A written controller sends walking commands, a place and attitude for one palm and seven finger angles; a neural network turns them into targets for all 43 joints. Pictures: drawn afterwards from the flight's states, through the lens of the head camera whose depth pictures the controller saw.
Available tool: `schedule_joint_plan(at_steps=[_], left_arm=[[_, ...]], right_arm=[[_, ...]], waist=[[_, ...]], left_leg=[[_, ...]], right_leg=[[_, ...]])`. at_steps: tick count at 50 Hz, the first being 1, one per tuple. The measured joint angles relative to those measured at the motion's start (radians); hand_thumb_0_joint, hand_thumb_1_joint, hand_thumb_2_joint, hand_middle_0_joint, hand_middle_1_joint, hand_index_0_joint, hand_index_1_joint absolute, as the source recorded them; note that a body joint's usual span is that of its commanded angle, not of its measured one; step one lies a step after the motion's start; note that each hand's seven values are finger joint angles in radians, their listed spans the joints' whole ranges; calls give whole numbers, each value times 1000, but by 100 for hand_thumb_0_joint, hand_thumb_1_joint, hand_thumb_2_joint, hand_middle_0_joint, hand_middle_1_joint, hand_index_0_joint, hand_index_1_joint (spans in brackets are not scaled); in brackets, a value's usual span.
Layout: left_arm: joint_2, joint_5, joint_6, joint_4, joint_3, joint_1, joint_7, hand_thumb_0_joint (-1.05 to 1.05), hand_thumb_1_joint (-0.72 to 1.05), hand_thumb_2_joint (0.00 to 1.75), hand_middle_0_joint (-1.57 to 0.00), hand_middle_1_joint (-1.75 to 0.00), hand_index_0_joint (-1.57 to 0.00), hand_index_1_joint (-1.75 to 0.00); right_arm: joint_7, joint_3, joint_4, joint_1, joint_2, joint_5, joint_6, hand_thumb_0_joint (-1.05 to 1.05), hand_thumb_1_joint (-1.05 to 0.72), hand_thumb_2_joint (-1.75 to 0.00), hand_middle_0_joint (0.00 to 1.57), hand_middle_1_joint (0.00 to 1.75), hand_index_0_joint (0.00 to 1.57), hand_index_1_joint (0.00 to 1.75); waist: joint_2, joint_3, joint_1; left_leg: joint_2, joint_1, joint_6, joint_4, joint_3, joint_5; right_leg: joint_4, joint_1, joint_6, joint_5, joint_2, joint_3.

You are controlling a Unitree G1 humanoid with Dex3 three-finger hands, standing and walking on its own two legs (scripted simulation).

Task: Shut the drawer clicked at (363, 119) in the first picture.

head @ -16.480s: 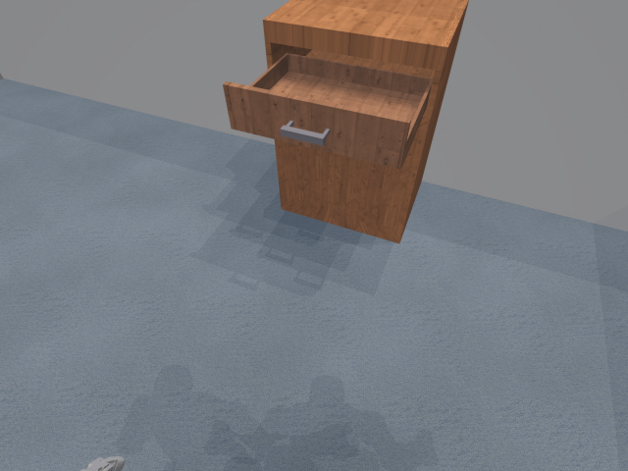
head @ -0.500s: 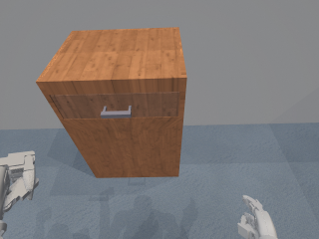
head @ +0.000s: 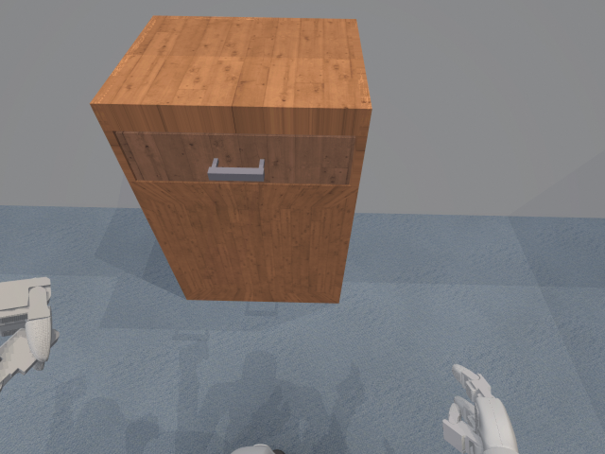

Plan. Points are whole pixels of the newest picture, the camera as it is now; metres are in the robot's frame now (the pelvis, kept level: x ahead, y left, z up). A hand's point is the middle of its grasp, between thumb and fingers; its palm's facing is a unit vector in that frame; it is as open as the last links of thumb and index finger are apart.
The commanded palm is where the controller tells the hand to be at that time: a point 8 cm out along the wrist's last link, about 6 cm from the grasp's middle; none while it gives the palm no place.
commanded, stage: step back with the hand held close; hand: left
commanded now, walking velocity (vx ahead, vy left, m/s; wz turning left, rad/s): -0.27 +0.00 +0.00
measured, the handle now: (237, 168) +0.69 +0.20 -0.08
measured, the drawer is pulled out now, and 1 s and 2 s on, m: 0.00 0.00 0.00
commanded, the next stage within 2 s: stop stepping back and stand still in 0.56 s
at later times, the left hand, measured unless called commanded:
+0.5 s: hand out of the picture +0.11 +0.24 +0.17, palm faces +0.34 -0.83 -0.45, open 3.2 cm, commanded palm +0.06 +0.29 +0.19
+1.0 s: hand out of the picture +0.03 +0.27 +0.17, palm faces +0.39 -0.85 -0.37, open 3.2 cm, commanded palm -0.03 +0.31 +0.19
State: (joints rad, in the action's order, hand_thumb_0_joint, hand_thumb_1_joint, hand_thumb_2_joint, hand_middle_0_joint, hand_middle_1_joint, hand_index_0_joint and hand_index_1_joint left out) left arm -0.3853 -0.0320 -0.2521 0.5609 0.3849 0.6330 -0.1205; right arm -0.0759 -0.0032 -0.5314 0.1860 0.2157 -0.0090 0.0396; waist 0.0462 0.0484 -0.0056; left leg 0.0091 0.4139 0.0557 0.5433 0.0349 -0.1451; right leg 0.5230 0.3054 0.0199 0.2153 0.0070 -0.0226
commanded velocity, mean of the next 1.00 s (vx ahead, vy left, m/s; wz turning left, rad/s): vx -0.17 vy -0.01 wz -0.01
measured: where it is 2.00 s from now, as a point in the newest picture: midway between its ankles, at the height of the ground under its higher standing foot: outside the picture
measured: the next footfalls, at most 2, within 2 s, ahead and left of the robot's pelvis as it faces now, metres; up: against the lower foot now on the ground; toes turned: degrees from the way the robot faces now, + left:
right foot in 0.42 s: -0.07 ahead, -0.12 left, +0.00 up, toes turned +2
left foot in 0.56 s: +0.06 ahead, +0.09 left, +0.00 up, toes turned +0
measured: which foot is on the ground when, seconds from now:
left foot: down 0.00-0.46, up 0.48-0.54, down 0.56-0.80, up 0.82-0.96, down 0.98-1.00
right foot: down 0.00-0.24, up 0.26-0.40, down 0.42-0.58, up 0.60-0.78, down 0.80-1.00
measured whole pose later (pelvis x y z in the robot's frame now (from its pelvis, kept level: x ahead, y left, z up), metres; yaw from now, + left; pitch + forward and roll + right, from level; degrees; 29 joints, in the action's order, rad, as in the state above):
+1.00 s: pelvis -0.17 +0.03 +0.00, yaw -2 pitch +0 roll -2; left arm -0.35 -0.03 -0.19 0.56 0.35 0.60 -0.16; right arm -0.09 0.01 -0.66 0.29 0.23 0.00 0.08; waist -0.01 -0.06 0.01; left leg 0.01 0.33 0.03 0.57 0.00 -0.27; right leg 0.56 0.23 0.00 0.33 0.00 -0.06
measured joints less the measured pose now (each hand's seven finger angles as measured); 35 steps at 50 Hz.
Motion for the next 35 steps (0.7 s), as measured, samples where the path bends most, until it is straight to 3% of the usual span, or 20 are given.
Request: schedule_joint_plan(at_steps=[7,10,17,19,21,23,25,27,28,31,35], left_arm=[[20,-4,-12,30,-21,-9,-21,1,88,90,-141,-160,-140,-160],[11,-6,-17,39,-25,-21,-29,1,88,90,-141,-160,-140,-160],[-61,7,-26,34,42,-36,-19,1,88,90,-141,-160,-140,-160],[-71,-9,-32,47,61,-3,-19,1,88,90,-141,-160,-140,-160],[-69,-24,-41,60,72,30,-17,1,89,90,-141,-160,-140,-160],[-38,-25,-45,53,38,21,-11,1,89,90,-141,-160,-140,-160],[-18,-19,-37,49,-8,10,-11,1,89,90,-141,-160,-140,-160],[-6,-11,-27,52,-31,8,-10,1,88,90,-141,-160,-140,-160],[-4,-11,-23,56,-33,6,-8,1,88,90,-141,-160,-140,-160],[-33,-20,-27,28,-15,-61,1,1,88,90,-141,-160,-140,-160],[-60,-35,-7,17,19,-61,4,1,88,90,-141,-160,-140,-160]], right_arm=[[4,8,-44,15,10,11,13,1,-90,-90,21,30,21,30],[-1,14,-59,17,15,10,5,1,-90,-90,21,30,21,30],[4,23,-52,36,-13,17,32,1,-90,-90,20,30,20,30],[16,19,-54,41,-22,20,42,1,-90,-90,21,30,20,30],[26,13,-57,27,-28,24,46,1,-90,-90,21,30,20,30],[30,15,-83,-2,-24,24,40,1,-90,-90,21,30,21,30],[29,14,-109,-5,-25,19,32,1,-90,-90,21,30,21,30],[22,6,-115,4,-26,18,20,1,-90,-90,21,30,21,30],[16,1,-107,8,-21,17,16,1,-90,-90,21,30,21,30],[9,3,-97,-25,-35,15,20,1,-90,-90,21,30,21,30],[30,-6,-62,-53,-48,34,50,1,-90,-90,21,30,21,30]], waist=[[-10,-6,-3],[-16,-4,9],[-3,-15,51],[-11,-41,44],[-30,-58,21],[-13,-38,3],[-24,-38,-9],[-42,-53,-16],[-37,-61,-15],[-68,-28,-5],[-50,-12,10]], left_leg=[[-2,44,-21,56,-24,-93],[-5,48,-15,51,-30,-53],[25,77,16,-25,-46,93],[29,100,5,-47,-34,125],[29,131,-7,-51,-5,146],[36,144,-31,-15,-10,55],[13,142,-52,68,-17,-54],[-2,89,-57,82,-13,-40],[2,47,-52,35,-20,30],[-25,25,11,-36,-6,59],[3,25,13,-123,0,142]], right_leg=[[-10,18,-6,-33,11,-3],[-8,24,0,-42,13,-1],[200,33,-10,156,90,27],[139,-28,-23,200,87,16],[15,-86,-37,177,67,26],[-1,-81,-32,113,76,32],[-5,-86,-22,104,61,42],[-7,-86,-11,102,45,55],[0,-80,-6,103,49,57],[83,-29,0,150,34,77],[272,43,-16,274,82,67]])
